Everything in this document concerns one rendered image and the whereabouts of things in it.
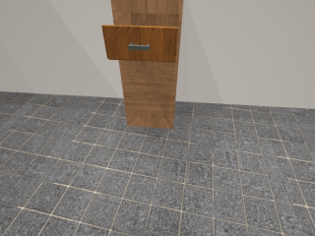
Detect drawer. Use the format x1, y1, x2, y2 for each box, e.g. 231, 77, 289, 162
101, 25, 178, 63

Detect cabinet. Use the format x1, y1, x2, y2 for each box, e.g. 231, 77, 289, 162
110, 0, 184, 129

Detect handle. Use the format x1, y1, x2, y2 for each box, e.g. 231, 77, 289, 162
128, 43, 150, 51

